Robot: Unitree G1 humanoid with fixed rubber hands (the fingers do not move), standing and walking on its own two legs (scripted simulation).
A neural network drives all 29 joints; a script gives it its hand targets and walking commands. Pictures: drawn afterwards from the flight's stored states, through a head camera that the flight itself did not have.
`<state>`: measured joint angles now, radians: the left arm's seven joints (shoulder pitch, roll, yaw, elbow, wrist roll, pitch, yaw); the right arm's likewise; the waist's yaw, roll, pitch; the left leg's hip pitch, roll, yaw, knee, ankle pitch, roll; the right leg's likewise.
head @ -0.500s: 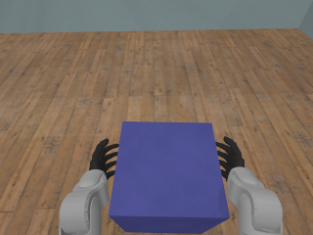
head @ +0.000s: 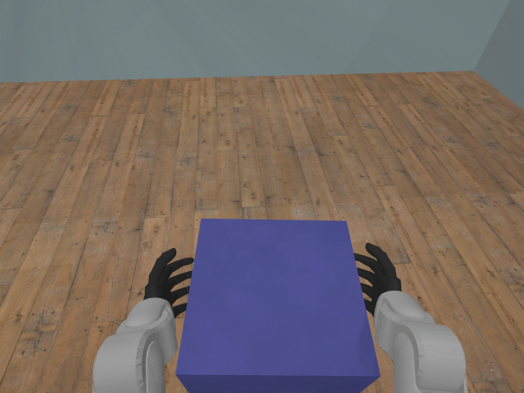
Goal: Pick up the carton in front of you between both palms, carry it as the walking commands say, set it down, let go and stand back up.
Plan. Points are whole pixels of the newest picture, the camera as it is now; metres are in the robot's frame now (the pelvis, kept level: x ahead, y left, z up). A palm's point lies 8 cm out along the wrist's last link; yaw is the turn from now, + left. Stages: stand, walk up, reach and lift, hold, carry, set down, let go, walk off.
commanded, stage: carry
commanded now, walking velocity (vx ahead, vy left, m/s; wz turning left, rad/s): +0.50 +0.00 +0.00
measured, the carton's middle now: (271, 321) +0.23 +0.00 +0.00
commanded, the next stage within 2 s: none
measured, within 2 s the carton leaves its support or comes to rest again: neither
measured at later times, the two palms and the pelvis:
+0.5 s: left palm (196, 164) +0.49 +0.12 +0.09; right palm (349, 160) +0.52 -0.17 +0.08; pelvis +0.27 -0.03 +0.00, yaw +3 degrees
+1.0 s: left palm (192, 139) +0.60 +0.15 +0.06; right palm (327, 135) +0.62 -0.15 +0.06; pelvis +0.37 -0.01 +0.00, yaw +2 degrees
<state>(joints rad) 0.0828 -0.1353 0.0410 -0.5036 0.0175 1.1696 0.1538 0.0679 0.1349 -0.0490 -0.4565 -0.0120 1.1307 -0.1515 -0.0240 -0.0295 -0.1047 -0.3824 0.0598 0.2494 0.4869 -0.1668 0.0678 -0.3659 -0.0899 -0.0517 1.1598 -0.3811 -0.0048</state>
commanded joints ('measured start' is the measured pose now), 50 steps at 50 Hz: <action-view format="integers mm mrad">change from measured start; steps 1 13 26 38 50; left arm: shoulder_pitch -358 -286 -323 -336 -488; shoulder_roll -769 -616 -755 -539 -606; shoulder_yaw -581 -561 -571 -521 -498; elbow -118 -164 -174 -66 149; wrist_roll -163 -157 -208 -136 -97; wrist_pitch -64 -41 -62 1 -166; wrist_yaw -43 -9 -74 -48 -157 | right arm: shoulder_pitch -357 -241 -327 -311 -472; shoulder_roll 757 587 765 541 596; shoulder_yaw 582 537 617 530 504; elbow -172 -188 -220 -87 114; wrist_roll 207 173 179 141 101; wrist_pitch -31 -9 -11 39 -124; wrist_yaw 69 37 58 58 167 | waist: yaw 12 8 34 26 22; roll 108 196 -117 71 42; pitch -215 -61 -292 -173 -217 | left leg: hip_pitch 338 400 125 195 224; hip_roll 274 174 -4 124 111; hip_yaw -347 -51 -153 -194 -180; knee -311 -225 89 -27 1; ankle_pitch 4 532 -277 445 415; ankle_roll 38 8 -85 -74 -62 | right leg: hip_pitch -214 -138 337 227 239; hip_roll -52 35 -196 -85 -80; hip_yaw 33 -160 28 -58 -56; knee -33 -629 -884 -657 -633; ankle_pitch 114 384 543 628 594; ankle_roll -14 13 -109 -7 -9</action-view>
